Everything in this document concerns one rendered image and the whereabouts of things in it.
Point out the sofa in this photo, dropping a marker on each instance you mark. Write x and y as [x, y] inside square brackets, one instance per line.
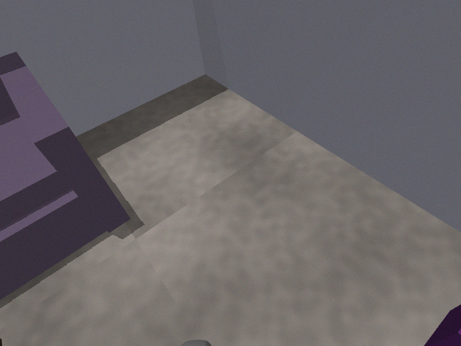
[53, 200]

